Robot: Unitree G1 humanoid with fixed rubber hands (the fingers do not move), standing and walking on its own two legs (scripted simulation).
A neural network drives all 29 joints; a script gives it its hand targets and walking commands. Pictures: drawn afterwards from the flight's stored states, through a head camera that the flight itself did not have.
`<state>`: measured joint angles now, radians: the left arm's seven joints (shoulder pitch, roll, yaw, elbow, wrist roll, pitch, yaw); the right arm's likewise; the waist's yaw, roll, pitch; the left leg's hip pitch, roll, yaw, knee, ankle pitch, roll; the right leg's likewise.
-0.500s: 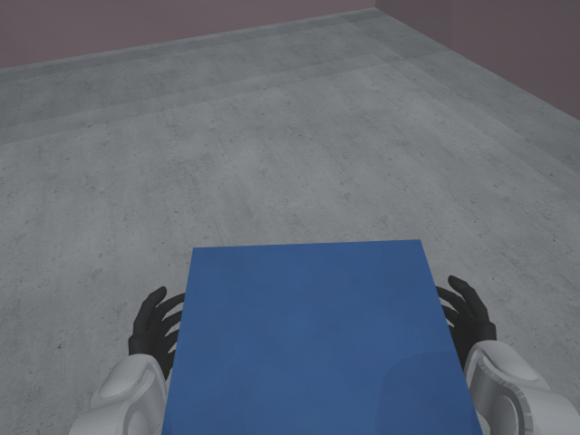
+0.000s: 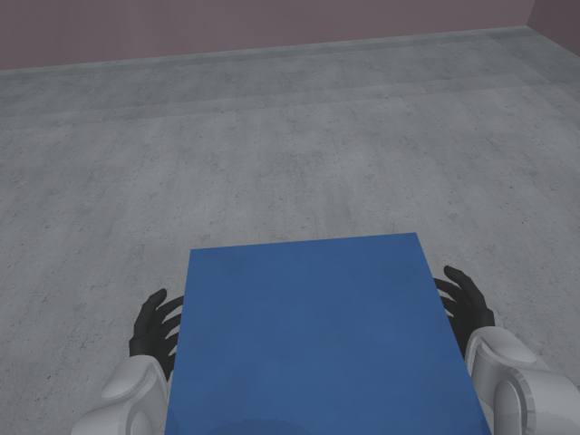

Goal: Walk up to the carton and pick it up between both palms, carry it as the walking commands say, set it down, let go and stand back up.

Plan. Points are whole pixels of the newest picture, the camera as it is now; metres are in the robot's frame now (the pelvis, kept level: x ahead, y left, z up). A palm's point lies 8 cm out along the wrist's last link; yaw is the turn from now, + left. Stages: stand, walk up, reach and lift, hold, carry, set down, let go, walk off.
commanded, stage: carry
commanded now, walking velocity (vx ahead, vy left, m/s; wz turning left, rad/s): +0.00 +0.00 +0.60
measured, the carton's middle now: (312, 364) +0.23 +0.00 +0.02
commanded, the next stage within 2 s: none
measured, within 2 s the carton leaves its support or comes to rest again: neither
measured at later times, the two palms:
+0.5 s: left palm out of the picture +0.14 +0.24 +0.10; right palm (418, 359) +0.21 -0.12 +0.09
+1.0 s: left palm out of the picture +0.11 +0.28 +0.10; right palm (387, 375) +0.19 -0.08 +0.10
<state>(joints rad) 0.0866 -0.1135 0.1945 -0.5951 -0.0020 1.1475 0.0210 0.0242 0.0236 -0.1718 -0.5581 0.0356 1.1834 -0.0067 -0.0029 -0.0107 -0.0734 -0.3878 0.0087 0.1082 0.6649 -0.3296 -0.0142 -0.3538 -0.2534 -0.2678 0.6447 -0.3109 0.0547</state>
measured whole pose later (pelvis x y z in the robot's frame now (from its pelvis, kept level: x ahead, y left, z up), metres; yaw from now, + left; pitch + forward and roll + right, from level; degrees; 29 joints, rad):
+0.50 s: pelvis -0.04 +0.02 +0.00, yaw +11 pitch +3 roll +1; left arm 0.07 -0.09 0.19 -0.52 0.00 1.16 0.00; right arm 0.08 0.04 -0.16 -0.54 -0.01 1.18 0.00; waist 0.00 0.04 -0.13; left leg -0.44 -0.05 0.02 0.63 -0.30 0.01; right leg -0.34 -0.05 -0.12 0.56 -0.27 -0.02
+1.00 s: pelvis -0.07 +0.05 +0.01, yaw +12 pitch +3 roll +1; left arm 0.03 -0.06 0.19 -0.51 -0.01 1.18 0.01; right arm 0.04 0.09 -0.19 -0.51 -0.01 1.18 -0.01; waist 0.00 -0.02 -0.12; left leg -0.35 -0.02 0.07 0.48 -0.18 0.04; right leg -0.36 -0.10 -0.11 0.53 -0.22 0.03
